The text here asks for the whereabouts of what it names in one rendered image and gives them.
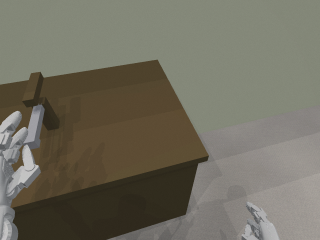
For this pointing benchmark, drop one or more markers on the right robot hand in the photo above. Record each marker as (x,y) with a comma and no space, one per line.
(264,231)

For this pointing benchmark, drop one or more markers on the left robot hand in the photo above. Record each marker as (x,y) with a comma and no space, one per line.
(9,154)

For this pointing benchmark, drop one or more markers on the robot left forearm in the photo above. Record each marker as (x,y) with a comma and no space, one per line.
(8,230)

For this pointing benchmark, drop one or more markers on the counter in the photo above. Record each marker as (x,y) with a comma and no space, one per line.
(117,152)

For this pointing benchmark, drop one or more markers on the tap lever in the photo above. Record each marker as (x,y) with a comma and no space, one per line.
(34,127)

